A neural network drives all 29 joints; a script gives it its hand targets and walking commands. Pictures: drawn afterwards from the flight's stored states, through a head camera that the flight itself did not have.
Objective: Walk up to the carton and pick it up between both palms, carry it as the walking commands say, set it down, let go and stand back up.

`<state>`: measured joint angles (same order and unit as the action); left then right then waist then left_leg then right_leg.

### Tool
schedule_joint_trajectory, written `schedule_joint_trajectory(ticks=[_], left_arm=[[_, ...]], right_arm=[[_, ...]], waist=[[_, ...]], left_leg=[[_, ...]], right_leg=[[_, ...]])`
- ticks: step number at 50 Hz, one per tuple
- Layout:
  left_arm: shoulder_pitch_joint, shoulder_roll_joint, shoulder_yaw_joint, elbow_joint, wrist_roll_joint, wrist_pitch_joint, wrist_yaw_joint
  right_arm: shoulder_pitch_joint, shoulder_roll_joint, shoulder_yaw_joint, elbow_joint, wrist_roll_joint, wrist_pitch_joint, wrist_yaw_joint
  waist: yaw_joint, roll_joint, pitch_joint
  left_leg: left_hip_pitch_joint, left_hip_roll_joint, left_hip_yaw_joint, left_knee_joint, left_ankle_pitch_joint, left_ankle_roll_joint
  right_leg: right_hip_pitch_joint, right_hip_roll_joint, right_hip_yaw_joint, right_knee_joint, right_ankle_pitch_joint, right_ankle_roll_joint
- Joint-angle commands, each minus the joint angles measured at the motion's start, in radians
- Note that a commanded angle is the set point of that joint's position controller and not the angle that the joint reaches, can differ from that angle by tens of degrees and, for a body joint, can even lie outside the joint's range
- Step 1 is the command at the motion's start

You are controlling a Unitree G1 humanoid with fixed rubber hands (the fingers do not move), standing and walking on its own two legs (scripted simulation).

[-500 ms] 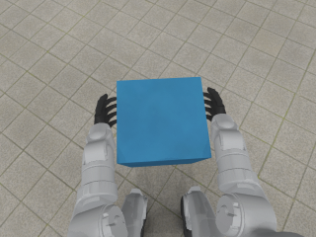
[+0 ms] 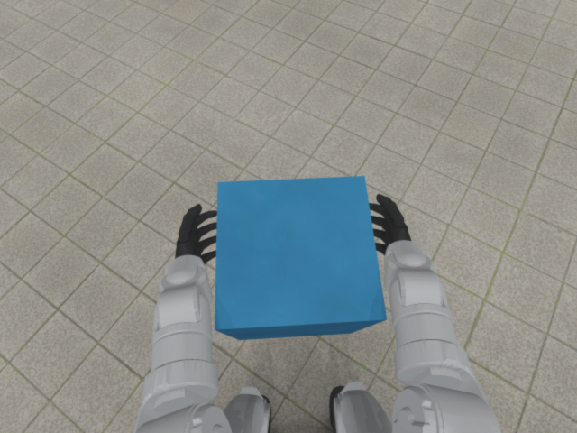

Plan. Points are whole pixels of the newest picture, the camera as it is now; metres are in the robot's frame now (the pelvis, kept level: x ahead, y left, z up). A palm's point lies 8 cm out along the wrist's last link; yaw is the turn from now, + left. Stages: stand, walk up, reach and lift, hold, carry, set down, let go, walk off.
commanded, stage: reach and lift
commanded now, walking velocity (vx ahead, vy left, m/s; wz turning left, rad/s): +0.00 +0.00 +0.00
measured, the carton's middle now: (293, 268) +0.36 +0.02 -0.10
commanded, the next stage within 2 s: none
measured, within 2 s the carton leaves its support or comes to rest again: neither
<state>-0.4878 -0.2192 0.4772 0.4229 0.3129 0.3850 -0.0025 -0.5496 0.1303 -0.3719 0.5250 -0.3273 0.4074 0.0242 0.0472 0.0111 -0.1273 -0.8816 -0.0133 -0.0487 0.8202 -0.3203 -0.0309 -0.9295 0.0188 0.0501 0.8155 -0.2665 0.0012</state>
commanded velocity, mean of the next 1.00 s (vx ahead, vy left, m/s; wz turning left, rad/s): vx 0.00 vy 0.00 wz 0.00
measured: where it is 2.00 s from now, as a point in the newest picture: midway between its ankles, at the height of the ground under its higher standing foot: outside the picture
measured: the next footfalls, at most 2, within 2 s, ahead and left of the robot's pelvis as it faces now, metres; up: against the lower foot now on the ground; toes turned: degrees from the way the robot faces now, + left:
none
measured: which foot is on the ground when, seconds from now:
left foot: down 0.00-1.00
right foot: down 0.00-1.00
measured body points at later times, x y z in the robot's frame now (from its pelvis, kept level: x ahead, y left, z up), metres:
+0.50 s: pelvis +0.02 +0.00 +0.04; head +0.07 -0.01 +0.49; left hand +0.34 +0.17 +0.04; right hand +0.37 -0.13 +0.03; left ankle +0.03 +0.14 -0.69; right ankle +0.06 -0.12 -0.69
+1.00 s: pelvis +0.02 +0.00 +0.05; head -0.01 -0.01 +0.50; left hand +0.32 +0.17 +0.10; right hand +0.35 -0.13 +0.09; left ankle +0.03 +0.14 -0.69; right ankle +0.06 -0.12 -0.69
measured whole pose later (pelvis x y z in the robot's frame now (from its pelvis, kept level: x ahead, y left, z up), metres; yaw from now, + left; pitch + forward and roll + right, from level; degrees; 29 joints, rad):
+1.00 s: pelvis +0.02 +0.00 +0.05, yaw +1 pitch -6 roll +0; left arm -0.33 -0.17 0.28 0.29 0.30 0.71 0.00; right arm -0.35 0.16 -0.27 0.33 -0.32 0.70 0.01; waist 0.04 0.02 0.01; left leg -0.08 0.00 -0.08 0.38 -0.20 -0.03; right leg -0.11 0.01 0.02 0.37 -0.16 -0.01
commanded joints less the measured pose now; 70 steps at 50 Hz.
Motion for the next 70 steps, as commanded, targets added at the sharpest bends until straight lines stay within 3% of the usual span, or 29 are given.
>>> schedule_joint_trajectory(ticks=[1, 22, 41, 51, 57, 70], left_arm=[[-0.530, -0.942, -0.628, 0.104, -0.168, 0.012, -0.284], [-0.380, -0.941, -0.664, 0.027, -0.188, 0.071, -0.262], [-0.373, -0.930, -0.744, -0.118, -0.256, 0.238, -0.242], [-0.358, -0.899, -0.721, -0.134, -0.256, 0.313, -0.245], [-0.387, -0.886, -0.724, -0.143, -0.266, 0.320, -0.247], [-0.392, -0.876, -0.722, -0.140, -0.263, 0.318, -0.237]], right_arm=[[-0.519, 0.987, 0.573, 0.031, 0.177, -0.041, 0.272], [-0.388, 0.949, 0.613, -0.055, 0.204, 0.025, 0.263], [-0.361, 0.945, 0.656, -0.181, 0.273, 0.188, 0.263], [-0.347, 0.926, 0.641, -0.226, 0.278, 0.271, 0.249], [-0.361, 0.925, 0.630, -0.245, 0.281, 0.288, 0.240], [-0.359, 0.916, 0.626, -0.257, 0.289, 0.299, 0.240]], waist=[[0.005, -0.037, -0.593], [0.005, -0.021, -0.388], [-0.006, 0.007, -0.205], [-0.013, -0.007, -0.094], [-0.033, -0.008, -0.095], [-0.038, 0.001, -0.120]], left_leg=[[0.261, -0.115, 0.024, -0.129, 0.245, 0.011], [0.561, -0.092, 0.006, -0.361, 0.332, 0.007], [0.748, -0.078, -0.014, -0.481, 0.281, 0.009], [0.757, -0.083, -0.015, -0.513, 0.203, 0.019], [0.749, -0.083, -0.017, -0.511, 0.177, 0.021], [0.759, -0.076, -0.019, -0.513, 0.189, 0.023]], right_leg=[[0.507, 0.101, 0.003, -0.106, 0.249, -0.018], [0.812, 0.080, 0.009, -0.340, 0.312, -0.014], [0.954, 0.074, -0.004, -0.452, 0.244, -0.020], [0.980, 0.067, 0.005, -0.490, 0.183, -0.015], [0.993, 0.066, 0.004, -0.488, 0.173, -0.009], [0.985, 0.071, -0.001, -0.481, 0.187, -0.001]])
